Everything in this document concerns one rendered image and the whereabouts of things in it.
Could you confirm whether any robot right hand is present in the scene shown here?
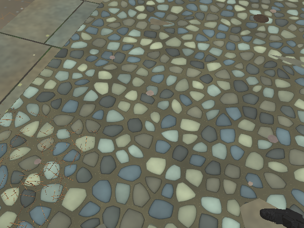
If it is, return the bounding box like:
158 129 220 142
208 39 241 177
259 208 304 228

